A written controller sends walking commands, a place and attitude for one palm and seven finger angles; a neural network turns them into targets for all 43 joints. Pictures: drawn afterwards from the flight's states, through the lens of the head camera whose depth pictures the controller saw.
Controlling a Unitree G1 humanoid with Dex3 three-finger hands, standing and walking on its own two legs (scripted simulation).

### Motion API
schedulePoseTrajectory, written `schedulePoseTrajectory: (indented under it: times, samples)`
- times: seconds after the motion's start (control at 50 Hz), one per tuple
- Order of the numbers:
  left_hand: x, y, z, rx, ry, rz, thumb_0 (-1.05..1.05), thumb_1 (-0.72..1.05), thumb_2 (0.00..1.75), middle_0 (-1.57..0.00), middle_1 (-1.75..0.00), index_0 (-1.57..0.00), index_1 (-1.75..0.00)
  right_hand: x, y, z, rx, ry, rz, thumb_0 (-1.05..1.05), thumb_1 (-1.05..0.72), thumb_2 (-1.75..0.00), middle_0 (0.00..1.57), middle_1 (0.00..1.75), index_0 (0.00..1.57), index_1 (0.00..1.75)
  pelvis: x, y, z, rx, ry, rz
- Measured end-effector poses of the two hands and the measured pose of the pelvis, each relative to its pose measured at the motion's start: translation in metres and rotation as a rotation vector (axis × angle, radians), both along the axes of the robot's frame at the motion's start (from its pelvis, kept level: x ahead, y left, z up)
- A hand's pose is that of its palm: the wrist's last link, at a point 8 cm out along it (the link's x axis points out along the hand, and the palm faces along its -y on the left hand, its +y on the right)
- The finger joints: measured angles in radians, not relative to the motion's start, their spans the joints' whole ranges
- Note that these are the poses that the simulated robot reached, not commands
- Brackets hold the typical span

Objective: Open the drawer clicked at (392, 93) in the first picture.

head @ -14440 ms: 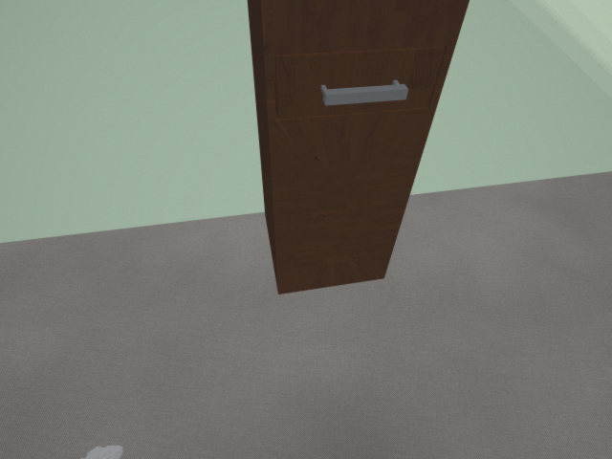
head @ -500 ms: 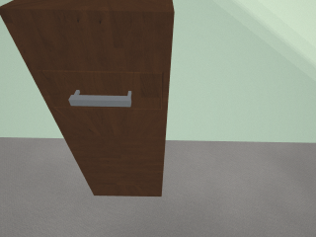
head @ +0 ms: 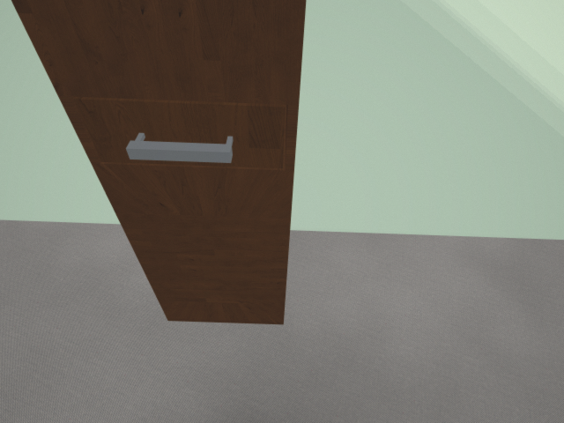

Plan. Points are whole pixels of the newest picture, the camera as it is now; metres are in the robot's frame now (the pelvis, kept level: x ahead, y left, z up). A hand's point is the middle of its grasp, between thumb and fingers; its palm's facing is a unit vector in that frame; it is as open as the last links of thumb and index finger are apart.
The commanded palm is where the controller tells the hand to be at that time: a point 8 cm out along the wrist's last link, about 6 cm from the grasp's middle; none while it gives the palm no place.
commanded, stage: come to a stop and stand still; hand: left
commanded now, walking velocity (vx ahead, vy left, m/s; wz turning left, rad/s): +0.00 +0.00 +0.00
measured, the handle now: (183, 145) +0.58 +0.23 +0.08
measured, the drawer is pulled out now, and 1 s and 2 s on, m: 0.00 0.00 0.00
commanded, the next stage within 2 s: look again from close up in 0.14 s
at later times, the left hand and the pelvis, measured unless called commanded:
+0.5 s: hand out of the picture -0.03 +0.17 -0.18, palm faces +0.05 -0.98 -0.18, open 7.4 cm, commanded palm none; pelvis -0.01 +0.00 +0.00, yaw +0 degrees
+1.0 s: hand out of the picture +0.00 +0.17 -0.18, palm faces +0.05 -0.98 -0.17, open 7.4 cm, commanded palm none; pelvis +0.03 +0.00 +0.00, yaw +0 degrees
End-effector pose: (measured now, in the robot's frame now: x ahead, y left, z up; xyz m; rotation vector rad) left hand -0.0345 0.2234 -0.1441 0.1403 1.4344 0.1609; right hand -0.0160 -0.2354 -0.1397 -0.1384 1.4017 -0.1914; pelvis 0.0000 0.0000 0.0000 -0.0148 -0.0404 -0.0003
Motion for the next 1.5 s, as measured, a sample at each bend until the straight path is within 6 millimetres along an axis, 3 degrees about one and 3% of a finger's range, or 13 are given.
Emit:
schedulePoseTrajectory:
  times: [0.18,0.32,0.84,1.08,1.26,1.38,1.5]
  samples:
    - [-0.015,-0.005,-0.002,-0.013,0.018,0.022,0.01,0.9,0.9,-0.2,-0.29,-0.2,-0.3,-0.008,0.013,-0.003,0.022,0.007,-0.008,0.01,-0.9,-0.9,0.2,0.3,0.2,0.3,-0.006,0.002,-0.001,-0.005,0.008,0.002]
    - [-0.01,-0.005,-0.002,-0.009,-0.01,0.025,0.01,0.9,0.9,-0.2,-0.29,-0.2,-0.3,0.001,0.022,-0.005,0.043,-0.02,-0.003,0.01,-0.9,-0.9,0.2,0.3,0.2,0.3,-0.008,0.003,-0.001,-0.005,0.013,0.003]
    - [0.013,-0.005,0.0,-0.013,-0.001,0.015,0.01,0.91,0.9,-0.2,-0.29,-0.2,-0.3,0.022,0.016,-0.001,0.027,-0.011,0.003,0.01,-0.91,-0.9,0.2,0.3,0.2,0.3,0.009,0.002,0.002,-0.001,0.035,-0.002]
    - [0.041,0.002,-0.005,-0.031,0.011,0.03,0.01,0.9,0.9,-0.2,-0.29,-0.2,-0.3,0.047,0.021,-0.002,0.018,-0.006,0.0,0.01,-0.91,-0.9,0.2,0.3,0.2,0.3,0.046,0.011,-0.002,0.008,0.047,-0.014]
    - [0.087,0.012,0.0,0.0,0.016,0.003,0.01,0.91,0.9,-0.2,-0.29,-0.2,-0.3,0.077,0.034,-0.003,0.029,0.024,-0.009,0.01,-0.91,-0.9,0.2,0.3,0.2,0.3,0.081,0.015,0.0,0.022,0.07,-0.025]
    - [0.121,0.014,0.009,0.039,-0.026,-0.031,0.01,0.91,0.9,-0.2,-0.29,-0.2,-0.3,0.093,0.018,-0.002,0.006,0.005,-0.028,0.02,-0.92,-0.9,0.2,0.3,0.2,0.3,0.08,0.01,0.004,0.014,0.066,-0.04]
    - [0.148,0.011,0.014,0.096,-0.11,-0.067,0.01,0.91,0.9,-0.2,-0.29,-0.2,-0.3,0.1,-0.011,-0.012,0.005,-0.033,-0.033,0.01,-0.91,-0.9,0.2,0.3,0.2,0.3,0.068,-0.011,-0.001,0.024,0.064,-0.054]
